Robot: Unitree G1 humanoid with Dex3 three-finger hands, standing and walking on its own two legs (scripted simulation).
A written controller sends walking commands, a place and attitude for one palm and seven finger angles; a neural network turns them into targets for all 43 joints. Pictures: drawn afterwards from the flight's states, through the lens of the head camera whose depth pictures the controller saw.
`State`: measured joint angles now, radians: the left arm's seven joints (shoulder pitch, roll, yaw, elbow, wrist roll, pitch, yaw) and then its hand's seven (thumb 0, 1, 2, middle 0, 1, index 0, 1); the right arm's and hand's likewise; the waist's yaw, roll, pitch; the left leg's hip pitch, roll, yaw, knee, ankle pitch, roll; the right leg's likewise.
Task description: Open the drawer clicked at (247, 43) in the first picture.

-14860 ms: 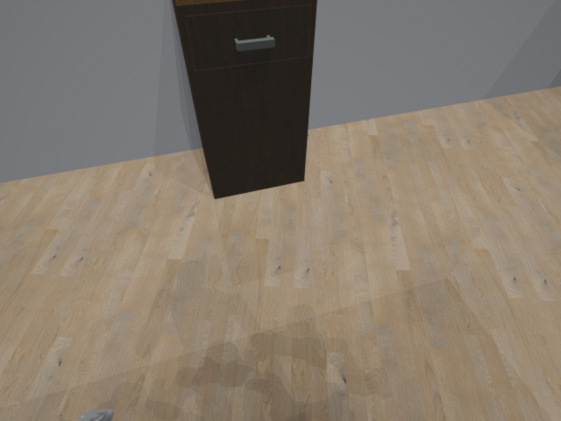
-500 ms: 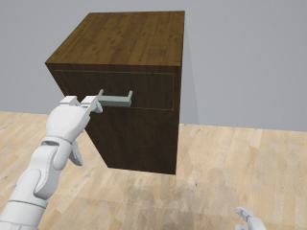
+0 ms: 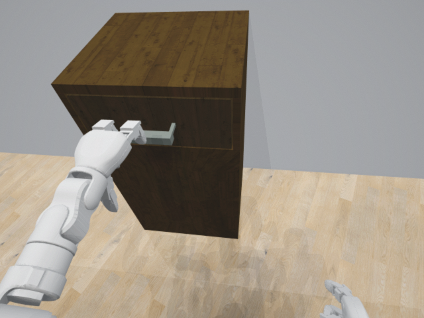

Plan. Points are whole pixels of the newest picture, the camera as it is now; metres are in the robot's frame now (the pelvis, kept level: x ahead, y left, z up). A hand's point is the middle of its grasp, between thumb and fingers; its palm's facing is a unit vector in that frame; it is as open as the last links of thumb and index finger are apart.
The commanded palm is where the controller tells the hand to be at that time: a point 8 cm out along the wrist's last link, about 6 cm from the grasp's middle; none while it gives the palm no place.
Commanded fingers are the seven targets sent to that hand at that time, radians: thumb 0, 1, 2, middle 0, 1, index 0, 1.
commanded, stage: move the hooked fingers above the handle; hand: left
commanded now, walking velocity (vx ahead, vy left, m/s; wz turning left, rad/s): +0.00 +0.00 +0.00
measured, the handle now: (150, 131) +0.55 +0.25 -0.01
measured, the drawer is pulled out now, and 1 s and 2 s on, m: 0.00 0.00 0.00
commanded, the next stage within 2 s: lower the fingers behind the handle in 1.96 s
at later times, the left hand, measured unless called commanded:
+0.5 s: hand (128, 147) +0.43 +0.24 +0.07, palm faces -0.03 -0.01 -1.00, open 13.9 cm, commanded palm +0.41 +0.26 +0.13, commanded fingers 0.00 -0.50 0.30 -0.30 -1.20 -0.30 -1.20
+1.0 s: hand (135, 131) +0.49 +0.25 +0.06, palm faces -0.04 +0.00 -1.00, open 13.9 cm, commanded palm +0.48 +0.26 +0.11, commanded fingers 0.00 -0.50 0.30 -0.30 -1.20 -0.30 -1.20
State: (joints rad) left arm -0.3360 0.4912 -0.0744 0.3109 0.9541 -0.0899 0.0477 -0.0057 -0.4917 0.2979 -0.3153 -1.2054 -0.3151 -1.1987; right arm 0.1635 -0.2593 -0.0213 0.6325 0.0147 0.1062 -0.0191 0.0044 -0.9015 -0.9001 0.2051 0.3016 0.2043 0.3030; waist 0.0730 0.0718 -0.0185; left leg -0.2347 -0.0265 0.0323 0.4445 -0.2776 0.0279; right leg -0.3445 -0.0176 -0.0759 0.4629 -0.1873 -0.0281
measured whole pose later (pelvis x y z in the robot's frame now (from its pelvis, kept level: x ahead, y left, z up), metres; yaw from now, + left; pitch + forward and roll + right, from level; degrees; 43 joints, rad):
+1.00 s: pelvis +0.01 +0.02 -0.02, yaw -1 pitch +15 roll -1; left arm -0.82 0.56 -0.02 0.97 1.06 -0.15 0.19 -0.01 -0.49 0.30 -0.31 -1.21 -0.31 -1.20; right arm 0.33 -0.27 -0.06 0.68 0.00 0.13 -0.02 0.00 -0.90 -0.90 0.21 0.30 0.21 0.30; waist -0.07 0.04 -0.09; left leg -0.53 -0.02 0.05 0.63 -0.37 0.05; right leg -0.62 -0.02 -0.05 0.60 -0.24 -0.01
